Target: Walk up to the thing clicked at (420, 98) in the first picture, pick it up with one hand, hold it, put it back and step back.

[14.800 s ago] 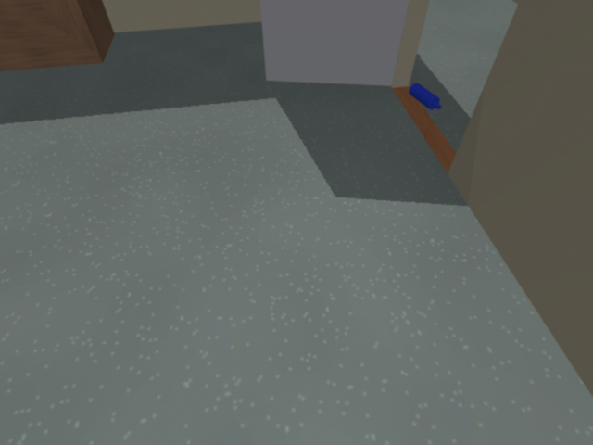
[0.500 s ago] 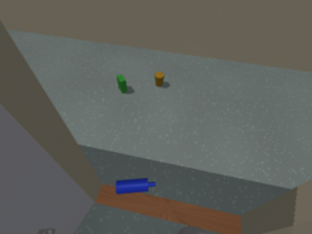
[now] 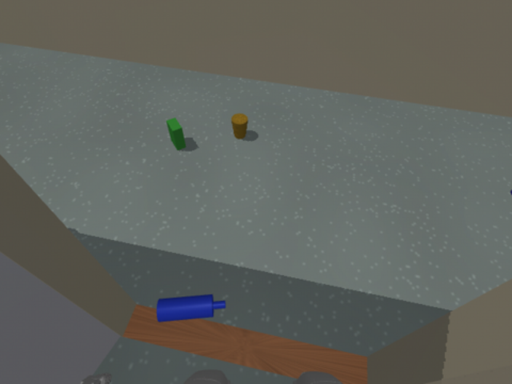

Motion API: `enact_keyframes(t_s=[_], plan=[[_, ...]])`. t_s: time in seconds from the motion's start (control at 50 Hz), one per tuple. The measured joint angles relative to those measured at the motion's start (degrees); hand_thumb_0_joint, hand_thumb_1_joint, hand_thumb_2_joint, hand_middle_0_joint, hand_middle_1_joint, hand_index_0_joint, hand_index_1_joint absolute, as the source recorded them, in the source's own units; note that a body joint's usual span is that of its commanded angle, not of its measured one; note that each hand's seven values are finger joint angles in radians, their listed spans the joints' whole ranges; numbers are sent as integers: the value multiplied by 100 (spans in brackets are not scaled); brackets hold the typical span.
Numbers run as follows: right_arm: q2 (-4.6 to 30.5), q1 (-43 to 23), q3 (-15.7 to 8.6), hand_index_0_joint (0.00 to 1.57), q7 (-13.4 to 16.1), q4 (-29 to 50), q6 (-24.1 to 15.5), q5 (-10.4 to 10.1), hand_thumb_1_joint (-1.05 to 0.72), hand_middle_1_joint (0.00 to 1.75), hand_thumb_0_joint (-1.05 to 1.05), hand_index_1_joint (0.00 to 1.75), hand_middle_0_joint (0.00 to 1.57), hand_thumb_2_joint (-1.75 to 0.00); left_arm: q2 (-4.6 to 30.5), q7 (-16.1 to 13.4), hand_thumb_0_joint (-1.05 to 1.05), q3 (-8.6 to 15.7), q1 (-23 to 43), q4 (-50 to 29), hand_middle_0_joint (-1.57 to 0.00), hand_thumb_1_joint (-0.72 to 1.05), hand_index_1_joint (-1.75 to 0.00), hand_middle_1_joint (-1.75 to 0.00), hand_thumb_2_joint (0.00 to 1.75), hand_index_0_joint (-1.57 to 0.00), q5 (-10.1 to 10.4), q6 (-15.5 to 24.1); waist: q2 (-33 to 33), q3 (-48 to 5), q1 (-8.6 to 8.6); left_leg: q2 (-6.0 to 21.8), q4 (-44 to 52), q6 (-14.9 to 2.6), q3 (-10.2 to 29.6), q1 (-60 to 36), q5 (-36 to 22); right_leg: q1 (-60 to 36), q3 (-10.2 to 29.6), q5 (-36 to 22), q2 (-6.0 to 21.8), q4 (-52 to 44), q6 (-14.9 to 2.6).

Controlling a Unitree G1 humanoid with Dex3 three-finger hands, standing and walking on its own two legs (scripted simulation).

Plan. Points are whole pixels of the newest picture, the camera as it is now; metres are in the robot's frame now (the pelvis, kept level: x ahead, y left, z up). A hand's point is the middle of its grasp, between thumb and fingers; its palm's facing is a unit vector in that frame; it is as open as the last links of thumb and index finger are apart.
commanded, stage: walk up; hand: left
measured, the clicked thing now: (192, 307) +0.42 +0.24 -0.71
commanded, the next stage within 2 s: stand in 1.14 s
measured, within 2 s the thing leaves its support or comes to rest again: neither
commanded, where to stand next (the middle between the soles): +0.04 +0.02 m, yaw +1 degrees
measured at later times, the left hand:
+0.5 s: hand out of the picture +0.11 +0.26 -0.11, palm faces +0.01 -0.92 -0.40, open 7.3 cm
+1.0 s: hand out of the picture +0.06 +0.26 -0.13, palm faces +0.00 -0.93 -0.36, open 7.3 cm
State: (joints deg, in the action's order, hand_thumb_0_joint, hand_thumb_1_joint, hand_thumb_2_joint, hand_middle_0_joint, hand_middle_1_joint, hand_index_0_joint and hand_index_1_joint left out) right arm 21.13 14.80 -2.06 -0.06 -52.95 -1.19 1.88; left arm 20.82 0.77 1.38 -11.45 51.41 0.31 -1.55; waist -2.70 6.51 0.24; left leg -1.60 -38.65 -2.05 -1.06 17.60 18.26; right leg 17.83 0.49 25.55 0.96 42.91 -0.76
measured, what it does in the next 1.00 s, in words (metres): stands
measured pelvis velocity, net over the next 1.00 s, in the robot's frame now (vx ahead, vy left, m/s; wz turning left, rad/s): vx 0.00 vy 0.00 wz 0.02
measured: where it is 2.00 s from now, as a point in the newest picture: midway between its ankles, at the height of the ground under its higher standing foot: outside the picture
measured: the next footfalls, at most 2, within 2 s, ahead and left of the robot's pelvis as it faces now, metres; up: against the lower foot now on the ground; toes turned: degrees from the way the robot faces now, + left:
none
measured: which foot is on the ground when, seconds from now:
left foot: down 0.00-1.00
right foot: down 0.00-1.00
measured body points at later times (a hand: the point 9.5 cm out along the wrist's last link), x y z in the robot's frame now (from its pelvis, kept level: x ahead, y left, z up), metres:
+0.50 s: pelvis +0.00 -0.01 +0.02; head +0.02 -0.02 +0.47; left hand +0.10 +0.30 -0.09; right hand +0.12 -0.31 -0.11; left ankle +0.02 +0.10 -0.72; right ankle +0.00 -0.13 -0.72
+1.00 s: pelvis +0.00 +0.00 +0.03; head +0.01 +0.00 +0.48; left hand +0.06 +0.31 -0.10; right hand +0.08 -0.30 -0.11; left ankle +0.02 +0.10 -0.72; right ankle +0.00 -0.13 -0.72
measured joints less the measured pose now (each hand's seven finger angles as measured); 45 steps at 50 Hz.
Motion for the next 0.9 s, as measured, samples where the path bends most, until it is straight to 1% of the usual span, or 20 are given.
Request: enact_keyframes(t_s=[0.02,0.04,0.06,0.08,0.1,0.12,0.16,0.2,0.3,0.44,0.64,0.72,0.9], plan=[[-45,-46,28,20,-33,2,10,4,-90,30,0,30,21,-89,-4,-19,0,-9,33,47,-20,90,-30,-30,90,-21,6,-5,36,-10,-17,32,26,-2,28,-30,26,-8,20,320,-61,134,-33],[-89,-98,58,20,-45,3,13,-4,-90,30,0,30,21,-89,-2,-31,0,-12,64,88,-20,90,-30,-30,90,-21,10,7,72,-17,-24,66,71,10,51,-65,28,-45,28,453,-101,176,-56],[-126,-152,86,20,-46,4,14,-16,-90,30,0,30,21,-89,3,-42,0,-10,96,129,-20,90,-30,-30,90,-21,15,38,105,-27,-20,95,121,38,67,-93,16,-128,14,376,-110,39,-75],[-154,-208,108,20,-51,6,18,-42,-90,30,0,30,21,-89,13,-53,0,-10,121,162,-20,91,-30,-30,90,-21,21,87,133,-39,0,117,155,77,71,-110,6,-264,-4,45,-93,-302,-87],[-172,-280,127,20,-59,5,31,-72,-90,30,0,30,21,-89,26,-63,0,-6,140,192,-20,91,-30,-30,90,-21,18,149,155,-44,34,136,160,114,53,-117,10,-383,-8,-518,-68,-645,-51],[-170,-376,133,20,-63,-9,55,-105,-90,30,0,30,21,-89,13,-83,0,-2,177,244,-20,91,-30,-30,90,-21,-1,203,242,-11,39,186,154,151,82,-143,16,-459,-43,-716,-105,-766,4],[-164,-514,118,20,-68,-17,113,-145,-90,30,0,30,21,-89,5,-95,0,-35,213,320,-20,91,-30,-30,90,-21,-38,270,371,-24,9,203,268,193,151,-210,-46,-539,-112,-677,-121,-856,31],[-123,-625,90,20,-72,-34,148,-150,-90,30,0,30,21,-89,17,-95,0,-69,246,375,-20,91,-30,-30,90,-21,-53,302,432,-55,-1,144,427,203,163,-290,-126,-570,-127,-623,-62,-871,33],[14,-863,27,20,-123,-190,170,-154,-90,30,0,30,21,-89,32,-118,0,-79,409,527,-20,90,-30,-30,90,-21,-69,328,550,-75,17,64,837,179,175,-509,-347,-732,-141,-738,19,-1128,68],[54,-972,37,20,-169,-477,198,-135,-90,30,0,30,21,-89,63,-123,0,-82,613,741,-20,91,-30,-30,90,-21,-80,313,480,-140,29,57,1350,169,187,-768,-623,-1000,-154,-1021,25,-1657,98],[-11,-895,63,20,-166,-852,200,-114,-90,30,0,30,21,-89,-6,-90,0,-100,728,1042,-20,91,-30,-30,90,-21,-95,283,285,-223,-16,61,1675,118,168,-931,-815,-1233,-137,-1318,20,-2153,154],[-59,-850,52,20,-162,-939,192,-99,-90,30,0,30,21,-89,-24,-76,0,-95,697,1149,-20,91,-30,-30,90,-21,-103,267,239,-249,-38,49,1758,95,159,-931,-876,-1248,-129,-1400,32,-2270,175],[-149,-803,24,20,-158,-1039,193,-84,-90,30,0,30,21,-89,-28,-77,0,-84,535,1328,-20,91,-30,-30,90,-21,-114,260,264,-275,-28,22,1857,66,156,-904,-953,-1233,-127,-1488,59,-2391,208]])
